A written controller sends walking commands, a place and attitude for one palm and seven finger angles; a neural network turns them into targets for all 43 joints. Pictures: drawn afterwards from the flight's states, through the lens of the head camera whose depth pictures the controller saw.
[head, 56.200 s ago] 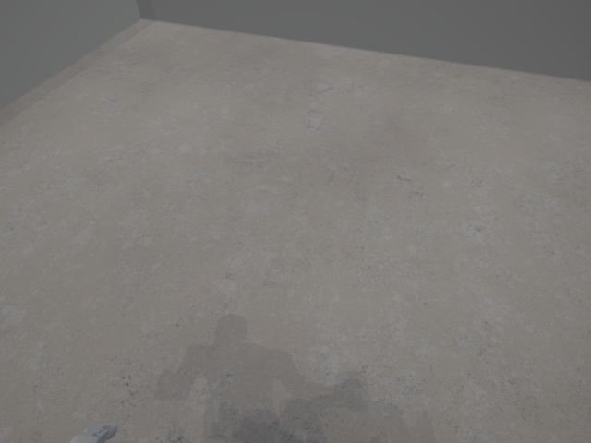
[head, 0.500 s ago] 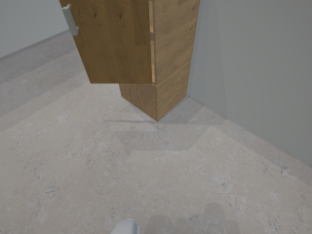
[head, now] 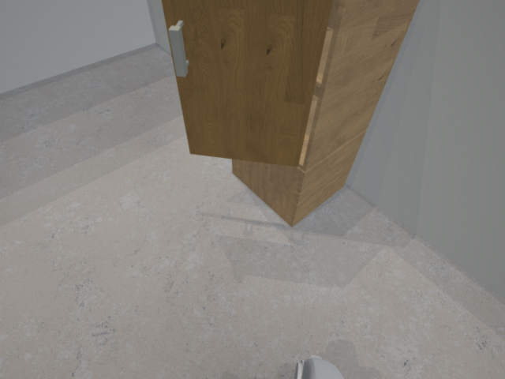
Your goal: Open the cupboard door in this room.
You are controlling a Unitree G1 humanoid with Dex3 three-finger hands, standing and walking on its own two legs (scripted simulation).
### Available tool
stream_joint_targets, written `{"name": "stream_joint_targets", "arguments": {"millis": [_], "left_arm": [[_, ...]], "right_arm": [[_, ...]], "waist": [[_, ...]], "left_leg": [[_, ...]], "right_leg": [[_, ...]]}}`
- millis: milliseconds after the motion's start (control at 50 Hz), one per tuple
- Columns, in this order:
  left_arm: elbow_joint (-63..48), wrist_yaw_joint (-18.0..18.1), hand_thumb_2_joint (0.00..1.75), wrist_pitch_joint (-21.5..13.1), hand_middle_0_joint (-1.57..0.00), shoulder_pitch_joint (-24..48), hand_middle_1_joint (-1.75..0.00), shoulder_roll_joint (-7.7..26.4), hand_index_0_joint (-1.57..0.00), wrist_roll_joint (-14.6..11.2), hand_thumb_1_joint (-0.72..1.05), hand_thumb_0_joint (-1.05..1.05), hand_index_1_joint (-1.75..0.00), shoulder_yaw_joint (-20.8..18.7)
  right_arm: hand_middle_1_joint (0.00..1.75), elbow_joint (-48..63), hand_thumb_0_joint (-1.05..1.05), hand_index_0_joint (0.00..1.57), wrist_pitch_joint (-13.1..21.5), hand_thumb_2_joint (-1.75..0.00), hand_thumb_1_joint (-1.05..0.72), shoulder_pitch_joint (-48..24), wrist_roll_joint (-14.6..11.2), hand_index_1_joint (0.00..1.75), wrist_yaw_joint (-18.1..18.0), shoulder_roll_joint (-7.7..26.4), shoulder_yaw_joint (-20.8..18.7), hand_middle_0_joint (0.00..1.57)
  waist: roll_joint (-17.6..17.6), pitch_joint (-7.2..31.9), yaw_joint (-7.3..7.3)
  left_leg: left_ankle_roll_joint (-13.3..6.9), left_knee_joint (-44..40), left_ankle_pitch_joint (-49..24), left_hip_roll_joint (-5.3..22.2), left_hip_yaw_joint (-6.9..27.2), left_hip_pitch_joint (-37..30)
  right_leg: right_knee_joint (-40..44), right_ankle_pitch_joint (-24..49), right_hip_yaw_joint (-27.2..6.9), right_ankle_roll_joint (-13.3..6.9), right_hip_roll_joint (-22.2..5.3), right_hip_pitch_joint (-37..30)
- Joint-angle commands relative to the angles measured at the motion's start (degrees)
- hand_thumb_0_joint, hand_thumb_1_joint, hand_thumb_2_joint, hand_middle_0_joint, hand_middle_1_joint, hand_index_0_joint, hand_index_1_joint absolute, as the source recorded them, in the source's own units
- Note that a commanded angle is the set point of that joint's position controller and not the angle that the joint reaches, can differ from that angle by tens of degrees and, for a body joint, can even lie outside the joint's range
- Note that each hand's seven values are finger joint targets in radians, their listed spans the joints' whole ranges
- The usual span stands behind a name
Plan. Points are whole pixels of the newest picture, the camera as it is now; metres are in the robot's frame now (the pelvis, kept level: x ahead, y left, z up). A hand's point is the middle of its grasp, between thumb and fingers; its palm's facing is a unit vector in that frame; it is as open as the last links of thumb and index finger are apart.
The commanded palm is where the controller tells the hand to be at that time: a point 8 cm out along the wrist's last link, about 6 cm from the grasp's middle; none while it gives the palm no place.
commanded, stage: take the last steps up to it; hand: left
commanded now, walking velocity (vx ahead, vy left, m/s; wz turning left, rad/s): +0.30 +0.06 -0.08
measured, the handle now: (181, 48) +0.86 +0.26 +0.07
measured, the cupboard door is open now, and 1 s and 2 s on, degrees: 41 41 41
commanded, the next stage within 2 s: come to a stop and stand still in 0.42 s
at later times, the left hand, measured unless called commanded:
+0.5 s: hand (175, 314) +0.25 +0.17 -0.16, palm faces +0.03 -0.97 -0.23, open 7.1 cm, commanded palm none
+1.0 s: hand (160, 284) +0.32 +0.23 -0.18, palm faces -0.03 -0.97 -0.23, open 7.3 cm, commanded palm none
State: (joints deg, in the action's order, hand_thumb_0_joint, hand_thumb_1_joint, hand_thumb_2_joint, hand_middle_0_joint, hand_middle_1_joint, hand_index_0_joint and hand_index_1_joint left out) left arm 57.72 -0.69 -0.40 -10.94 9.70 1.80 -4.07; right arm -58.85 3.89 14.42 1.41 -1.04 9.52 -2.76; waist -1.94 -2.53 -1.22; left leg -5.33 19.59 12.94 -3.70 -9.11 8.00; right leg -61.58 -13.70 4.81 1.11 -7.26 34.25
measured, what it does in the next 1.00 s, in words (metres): walks ahead: right foot, then left foot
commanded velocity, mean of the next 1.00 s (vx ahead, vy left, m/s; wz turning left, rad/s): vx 0.02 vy -0.03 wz -0.01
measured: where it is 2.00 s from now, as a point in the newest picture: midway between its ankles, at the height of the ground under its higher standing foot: outside the picture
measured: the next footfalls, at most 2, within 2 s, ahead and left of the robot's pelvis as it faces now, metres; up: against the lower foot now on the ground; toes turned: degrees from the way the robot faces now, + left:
right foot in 0.26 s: +0.23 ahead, -0.11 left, +0.00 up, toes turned -9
left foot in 0.64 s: +0.38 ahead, +0.14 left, +0.00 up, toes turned +3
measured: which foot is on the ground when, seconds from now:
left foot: down 0.00-0.28, up 0.30-0.62, down 0.64-1.00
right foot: up 0.00-0.24, down 0.26-0.68, up 0.70-1.00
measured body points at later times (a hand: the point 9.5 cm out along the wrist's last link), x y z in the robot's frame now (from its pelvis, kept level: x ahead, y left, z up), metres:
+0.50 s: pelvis +0.20 -0.01 +0.00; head +0.24 -0.02 +0.45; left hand +0.25 +0.23 -0.14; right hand +0.19 -0.23 -0.16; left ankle +0.24 +0.14 -0.69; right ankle +0.20 -0.10 -0.74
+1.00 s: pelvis +0.25 +0.03 -0.01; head +0.30 +0.04 +0.44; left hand +0.32 +0.28 -0.16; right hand +0.32 -0.22 -0.15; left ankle +0.34 +0.14 -0.74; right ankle +0.19 -0.12 -0.69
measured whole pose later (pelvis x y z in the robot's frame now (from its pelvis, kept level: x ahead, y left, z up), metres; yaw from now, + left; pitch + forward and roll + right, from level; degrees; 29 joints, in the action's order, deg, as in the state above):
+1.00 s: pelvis +0.25 +0.03 -0.01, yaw -5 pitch +2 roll -2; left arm 56.6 0.5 3.8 -10.9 12.4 1.3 -4.6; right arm -58.0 -0.8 6.3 1.9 -2.5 9.2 -2.9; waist 0.3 -4.2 -0.3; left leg -1.0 27.6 7.2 5.0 -5.8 22.0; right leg -54.5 -27.2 1.6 2.5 -2.1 23.1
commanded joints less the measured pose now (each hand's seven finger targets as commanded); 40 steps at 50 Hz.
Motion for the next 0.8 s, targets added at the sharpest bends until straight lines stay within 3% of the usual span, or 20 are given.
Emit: {"name": "stream_joint_targets", "arguments": {"millis": [0,140,160,200,220,240,260,280,300,360,400,520,580,600,620,640,660,680,720,780], "left_arm": [[-3.6,-0.1,0.90,-0.3,-0.20,1.1,-0.30,2.3,-0.20,-0.1,0.90,0.00,-0.30,0.0],[-7.1,-0.2,0.90,-1.2,-0.20,9.1,-0.30,1.6,-0.20,-0.4,0.90,0.00,-0.30,0.8],[-7.0,-0.1,0.90,-1.4,-0.20,7.9,-0.30,1.8,-0.20,-0.4,0.90,0.00,-0.30,0.7],[-3.9,0.2,0.90,-2.2,-0.20,-2.7,-0.30,3.3,-0.20,-0.4,0.90,0.00,-0.30,0.2],[-1.3,0.6,0.90,-2.9,-0.20,-11.7,-0.30,6.0,-0.20,-0.3,0.90,0.00,-0.30,-0.8],[0.9,1.2,0.90,-3.4,-0.20,-19.8,-0.30,11.6,-0.20,-0.2,0.90,0.00,-0.30,-2.3],[1.6,1.3,0.90,-3.3,-0.20,-19.5,-0.30,14.1,-0.20,-1.3,0.90,0.00,-0.30,-2.4],[-0.1,1.9,0.90,-2.9,-0.20,-13.4,-0.30,11.1,-0.20,-1.4,0.90,0.00,-0.30,-2.1],[-1.1,2.1,0.90,-2.7,-0.20,-8.7,-0.30,8.3,-0.20,-1.4,0.90,0.00,-0.30,-1.2],[-1.1,1.9,0.90,-3.8,-0.20,-3.9,-0.30,3.1,-0.20,-0.9,0.90,0.00,-0.30,0.5],[-0.4,1.7,0.90,-4.4,-0.20,-4.9,-0.30,2.6,-0.20,-0.6,0.90,0.00,-0.30,0.1],[2.7,1.5,0.90,-4.1,-0.20,-6.9,-0.30,5.9,-0.20,-0.6,0.90,0.00,-0.30,0.1],[4.0,2.5,0.90,-2.5,-0.20,-6.2,-0.30,5.5,-0.20,-0.8,0.90,0.00,-0.30,0.9],[4.1,2.9,0.90,-2.0,-0.20,-7.8,-0.30,4.4,-0.20,-1.1,0.90,0.00,-0.30,1.4],[4.5,3.3,0.90,-1.3,-0.20,-10.6,-0.30,3.0,-0.20,-1.4,0.90,0.00,-0.30,1.9],[4.5,3.9,0.90,-0.6,-0.20,-12.3,-0.30,2.2,-0.20,-1.3,0.90,0.00,-0.30,2.1],[4.8,3.7,0.90,0.4,-0.20,-13.2,-0.30,1.9,-0.20,-1.4,0.90,0.00,-0.30,2.3],[4.5,3.6,0.90,1.4,-0.20,-12.6,-0.30,2.9,-0.20,-1.5,0.90,0.00,-0.30,2.3],[3.2,3.3,0.90,2.7,-0.20,-10.6,-0.30,5.1,-0.20,-1.0,0.90,0.00,-0.30,1.2],[0.7,2.5,0.90,3.2,-0.20,-8.5,-0.30,5.0,-0.20,-0.9,0.90,0.00,-0.30,0.0]], "right_arm": [[0.30,-0.1,0.00,0.20,0.4,-0.90,-0.90,8.2,-0.2,0.30,0.0,6.1,-0.7,0.20],[0.30,-3.8,0.00,0.20,0.2,-0.90,-0.90,14.7,0.4,0.30,-0.4,6.2,0.1,0.20],[0.30,-4.4,0.00,0.20,0.1,-0.90,-0.90,14.6,0.4,0.30,-0.5,6.5,0.2,0.20],[0.30,-4.8,0.00,0.20,0.0,-0.90,-0.90,13.0,-0.1,0.30,-0.6,7.5,0.2,0.20],[0.30,-4.1,0.00,0.20,0.3,-0.90,-0.90,11.2,-0.8,0.30,-0.4,7.3,0.2,0.20],[0.30,-2.7,0.00,0.20,0.7,-0.90,-0.90,12.5,-1.7,0.30,-0.2,5.3,0.0,0.20],[0.30,-2.2,0.00,0.20,0.2,-0.90,-0.90,11.9,-1.6,0.30,-0.2,5.4,-0.1,0.20],[0.30,-1.4,0.00,0.20,-0.6,-0.90,-0.90,7.8,-0.8,0.30,0.0,5.6,-0.6,0.20],[0.30,-1.0,0.00,0.20,-1.1,-0.90,-0.90,4.7,-0.7,0.30,0.1,3.4,-0.3,0.20],[0.30,-3.3,0.00,0.20,-2.9,-0.90,-0.90,10.0,0.0,0.30,0.7,-0.2,0.3,0.20],[0.30,-4.1,0.00,0.20,-3.2,-0.90,-0.90,10.7,0.0,0.30,1.0,-1.6,0.1,0.20],[0.30,-1.6,0.00,0.20,-2.2,-0.90,-0.90,1.9,-0.5,0.30,1.4,-0.7,0.4,0.20],[0.30,-3.0,0.00,0.20,-2.1,-0.90,-0.90,3.1,-0.5,0.30,0.8,0.6,0.7,0.20],[0.30,-3.4,0.00,0.20,-1.7,-0.90,-0.90,4.9,-0.3,0.30,0.5,3.5,0.4,0.20],[0.30,-3.5,0.00,0.20,-1.6,-0.90,-0.90,5.8,-0.3,0.30,-0.1,6.8,0.0,0.20],[0.30,-3.3,0.00,0.20,-2.4,-0.90,-0.90,6.4,-0.5,0.30,-0.4,9.3,-0.7,0.20],[0.30,-2.8,0.00,0.20,-2.8,-0.90,-0.90,4.0,-0.6,0.30,-1.2,9.8,-0.6,0.20],[0.30,-2.5,0.00,0.20,-3.2,-0.90,-0.90,3.0,-0.6,0.30,-2.0,10.3,-0.6,0.20],[0.30,-1.6,0.00,0.20,-4.2,-0.90,-0.90,4.0,-0.4,0.30,-3.0,12.1,-1.7,0.20],[0.30,0.9,0.00,0.20,-4.5,-0.90,-0.90,0.4,-0.1,0.30,-3.4,11.8,-2.4,0.20]], "waist": [[4.3,-1.6,1.20],[4.3,-3.9,3.53],[4.0,-3.3,2.60],[3.0,1.9,-2.28],[1.5,6.5,-6.11],[-8.6,12.9,-7.52],[-10.1,13.2,-5.91],[-5.0,7.0,-4.89],[-1.3,0.7,-2.66],[-5.9,-0.1,2.57],[-4.9,1.2,2.99],[-6.1,0.9,0.56],[-6.6,1.8,2.33],[-0.8,4.0,2.48],[6.3,7.0,1.90],[7.8,6.2,2.41],[11.9,6.0,1.54],[18.2,4.9,2.06],[14.7,6.8,3.42],[6.1,7.4,2.45]], "left_leg": [[-5.7,-11.0,-15.8,18.0,10.3,-4.4],[-4.0,-5.0,-32.4,18.2,7.8,-9.6],[-3.7,-2.4,-37.5,18.2,7.4,-9.3],[-1.2,9.9,-46.9,15.7,5.5,-6.9],[1.0,21.5,-41.0,12.5,3.9,2.3],[4.1,39.5,-11.0,3.7,0.5,18.6],[4.9,55.3,20.3,1.4,5.3,23.8],[4.4,56.9,16.6,5.1,11.1,26.3],[4.5,55.3,11.7,7.8,11.8,27.0],[6.6,43.5,4.8,9.5,9.2,19.6],[7.4,35.8,3.2,9.0,7.0,17.1],[8.0,19.3,1.7,6.4,4.4,16.0],[7.8,6.4,-10.0,5.3,5.0,4.1],[6.7,4.9,-24.6,8.9,7.7,-1.5],[3.4,7.5,-41.9,15.9,13.4,-6.4],[0.5,7.1,-45.0,20.6,15.6,-4.8],[-1.9,5.5,-48.8,22.7,18.0,-4.2],[-3.6,2.7,-51.9,24.0,19.6,-2.5],[-6.2,3.1,-55.4,26.8,20.8,-1.5],[-7.0,3.5,-44.2,26.3,18.3,-0.9]], "right_leg": [[7.9,3.9,-2.1,-0.2,-0.9,2.6],[20.9,1.2,1.2,-3.1,2.9,-2.1],[22.7,-0.3,2.1,-3.7,4.1,-5.7],[29.2,2.8,3.6,-5.1,7.2,-20.7],[31.3,9.5,-1.0,-7.2,4.0,-36.4],[35.2,21.1,-24.3,-14.6,-12.9,-51.9],[42.4,23.3,-35.6,-20.1,-22.4,-48.7],[44.8,15.9,-30.9,-18.0,-20.0,-39.1],[46.7,11.2,-25.1,-15.5,-17.2,-30.3],[49.9,13.0,-8.5,-9.6,-9.5,-19.9],[49.8,16.4,-5.2,-9.2,-7.7,-20.1],[46.0,24.8,-4.7,-9.1,-7.6,-26.7],[38.0,25.8,-1.9,-5.3,-4.1,-23.8],[34.0,19.1,-0.6,-3.2,-1.5,-22.3],[32.2,5.8,0.2,-1.1,0.7,-19.2],[31.1,-7.9,0.4,-0.4,2.8,-19.8],[27.0,-14.7,0.7,0.6,3.6,-18.6],[19.2,-19.9,-0.1,0.9,4.0,-17.4],[4.8,-22.8,-4.5,0.5,4.6,-14.3],[-4.4,-17.8,-6.1,0.8,4.9,-8.0]]}}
